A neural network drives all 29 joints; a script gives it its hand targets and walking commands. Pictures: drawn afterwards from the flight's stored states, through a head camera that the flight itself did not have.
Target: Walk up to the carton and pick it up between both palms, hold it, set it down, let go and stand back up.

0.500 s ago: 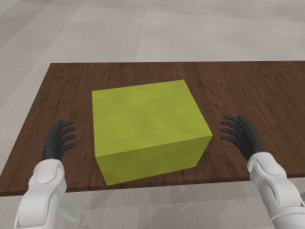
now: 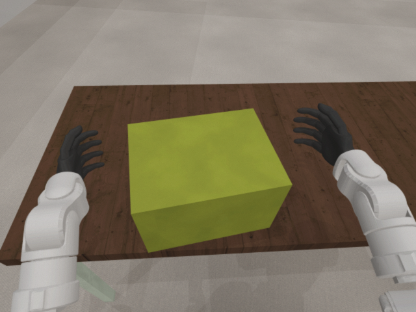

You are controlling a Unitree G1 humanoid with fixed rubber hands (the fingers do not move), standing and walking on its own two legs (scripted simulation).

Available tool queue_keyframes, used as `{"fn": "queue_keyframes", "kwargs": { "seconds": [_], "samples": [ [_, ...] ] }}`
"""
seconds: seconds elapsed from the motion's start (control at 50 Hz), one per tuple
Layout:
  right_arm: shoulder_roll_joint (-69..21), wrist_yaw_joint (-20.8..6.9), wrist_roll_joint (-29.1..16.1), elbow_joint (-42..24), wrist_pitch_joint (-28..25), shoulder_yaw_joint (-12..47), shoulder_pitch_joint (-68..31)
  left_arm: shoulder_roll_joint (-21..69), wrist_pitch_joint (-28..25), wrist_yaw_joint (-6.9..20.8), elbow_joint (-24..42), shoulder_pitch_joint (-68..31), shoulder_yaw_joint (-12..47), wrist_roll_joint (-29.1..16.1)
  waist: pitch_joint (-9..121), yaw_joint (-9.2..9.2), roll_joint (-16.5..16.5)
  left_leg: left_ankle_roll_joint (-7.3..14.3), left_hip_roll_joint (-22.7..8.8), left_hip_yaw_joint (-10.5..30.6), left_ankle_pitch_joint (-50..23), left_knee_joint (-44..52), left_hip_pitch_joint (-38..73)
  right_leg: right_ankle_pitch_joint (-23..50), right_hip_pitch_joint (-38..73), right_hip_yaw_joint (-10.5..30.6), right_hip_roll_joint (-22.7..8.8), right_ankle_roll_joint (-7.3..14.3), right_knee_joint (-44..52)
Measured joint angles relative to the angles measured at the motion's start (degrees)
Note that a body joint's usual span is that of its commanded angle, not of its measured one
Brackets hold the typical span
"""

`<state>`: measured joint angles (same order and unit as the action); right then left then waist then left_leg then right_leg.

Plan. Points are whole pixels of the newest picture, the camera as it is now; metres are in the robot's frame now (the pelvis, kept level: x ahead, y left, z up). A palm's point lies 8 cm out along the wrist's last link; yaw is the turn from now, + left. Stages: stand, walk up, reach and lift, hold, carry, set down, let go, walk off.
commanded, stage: reach and lift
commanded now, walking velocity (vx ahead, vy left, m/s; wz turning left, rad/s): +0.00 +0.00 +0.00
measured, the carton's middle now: (202, 178) +0.40 +0.03 +0.00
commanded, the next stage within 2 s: none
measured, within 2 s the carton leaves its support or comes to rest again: neither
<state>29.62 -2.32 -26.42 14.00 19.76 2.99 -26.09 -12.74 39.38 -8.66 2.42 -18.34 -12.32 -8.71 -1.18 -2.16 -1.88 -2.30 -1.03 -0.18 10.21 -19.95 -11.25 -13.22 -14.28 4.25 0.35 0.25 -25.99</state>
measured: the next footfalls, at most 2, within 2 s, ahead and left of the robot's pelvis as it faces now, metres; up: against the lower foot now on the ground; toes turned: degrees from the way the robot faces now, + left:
none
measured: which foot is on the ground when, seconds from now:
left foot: down 0.00-1.00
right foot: down 0.00-1.00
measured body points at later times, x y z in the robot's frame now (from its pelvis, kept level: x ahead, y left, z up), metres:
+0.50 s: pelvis +0.01 +0.00 +0.00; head +0.04 +0.00 +0.45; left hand +0.40 +0.24 +0.14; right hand +0.45 -0.19 +0.17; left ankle +0.00 +0.15 -0.74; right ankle +0.00 -0.12 -0.74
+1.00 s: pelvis +0.00 +0.00 +0.00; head +0.05 +0.00 +0.45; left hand +0.39 +0.23 +0.03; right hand +0.44 -0.16 +0.07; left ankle +0.00 +0.15 -0.74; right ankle +0.00 -0.11 -0.74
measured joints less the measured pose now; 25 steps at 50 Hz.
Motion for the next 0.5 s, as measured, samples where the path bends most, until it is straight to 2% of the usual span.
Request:
{"fn": "queue_keyframes", "kwargs": {
  "seconds": [0.16,0.3,0.5],
  "samples": [
    [-1.0,-0.7,-0.1,4.5,0.4,1.0,-5.8,-1.8,-1.0,0.1,-6.8,-8.3,0.0,0.0,0.0,-0.14,0.0,0.0,0.0,0.0,0.0,0.0,0.0,0.0,0.0,0.0,0.0,0.0,0.0],
    [-1.7,-1.4,-0.1,15.8,0.4,1.3,-13.3,-2.7,-2.1,0.1,-19.4,-16.9,1.0,0.0,0.0,-0.51,0.0,0.0,0.0,0.0,0.1,0.0,0.0,-0.1,0.0,0.0,0.0,0.0,0.0],
    [-1.8,0.3,-0.1,16.7,-0.1,2.9,-16.9,-3.1,-4.5,0.1,-20.9,-18.4,2.5,0.0,0.6,-0.77,0.1,-0.2,-0.2,0.0,0.5,0.0,-0.3,-0.4,-0.4,0.0,0.2,0.0,0.0]
  ]
}}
